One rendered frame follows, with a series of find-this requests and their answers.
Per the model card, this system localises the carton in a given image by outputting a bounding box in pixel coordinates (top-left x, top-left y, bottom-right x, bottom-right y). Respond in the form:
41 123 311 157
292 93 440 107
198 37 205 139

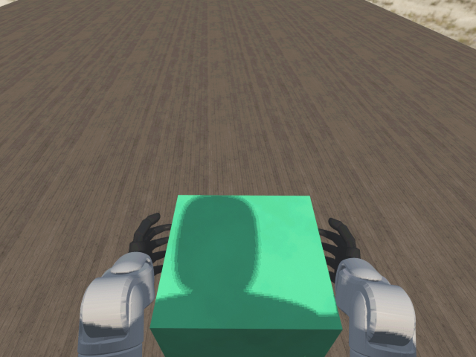
150 195 342 357

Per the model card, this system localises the robot left hand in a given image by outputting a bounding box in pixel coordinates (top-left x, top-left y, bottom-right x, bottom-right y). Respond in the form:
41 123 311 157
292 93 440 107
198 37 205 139
128 213 172 276

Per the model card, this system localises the robot right forearm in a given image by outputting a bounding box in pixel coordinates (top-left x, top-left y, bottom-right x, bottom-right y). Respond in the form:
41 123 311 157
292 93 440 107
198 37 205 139
335 258 417 357

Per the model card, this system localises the robot right hand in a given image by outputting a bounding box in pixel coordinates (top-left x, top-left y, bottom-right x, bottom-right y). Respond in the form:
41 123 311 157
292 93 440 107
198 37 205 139
318 218 361 283

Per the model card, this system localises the robot left forearm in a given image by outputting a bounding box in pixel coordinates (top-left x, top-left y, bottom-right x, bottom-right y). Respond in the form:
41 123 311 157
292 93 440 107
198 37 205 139
77 252 155 357

